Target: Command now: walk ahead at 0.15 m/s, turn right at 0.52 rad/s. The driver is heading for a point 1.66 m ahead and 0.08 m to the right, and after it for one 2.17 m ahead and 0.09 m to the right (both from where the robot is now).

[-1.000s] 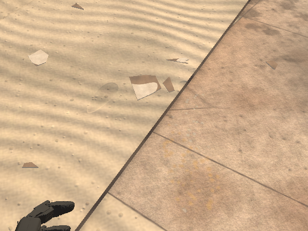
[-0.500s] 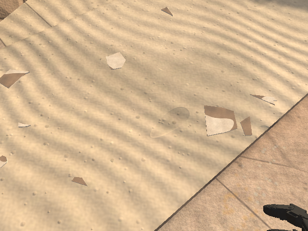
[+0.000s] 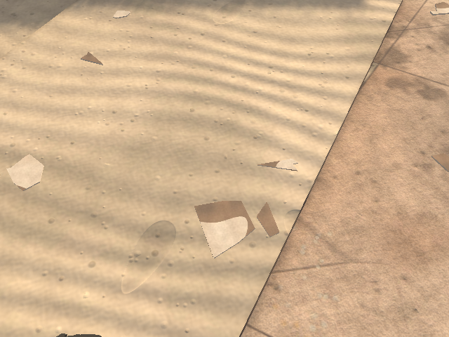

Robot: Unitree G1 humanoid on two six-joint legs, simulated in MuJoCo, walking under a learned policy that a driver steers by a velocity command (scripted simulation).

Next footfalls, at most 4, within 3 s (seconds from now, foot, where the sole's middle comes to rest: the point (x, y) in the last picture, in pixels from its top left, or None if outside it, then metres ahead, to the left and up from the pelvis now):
0.50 left None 0.14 0.18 -0.71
0.86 right None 0.03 -0.05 -0.75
1.88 left None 0.22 0.16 -0.71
2.44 right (291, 301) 0.53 -0.18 -0.75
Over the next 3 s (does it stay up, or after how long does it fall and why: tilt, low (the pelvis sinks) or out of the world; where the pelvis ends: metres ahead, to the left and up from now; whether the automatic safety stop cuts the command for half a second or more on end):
stays up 0.74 -0.11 0.02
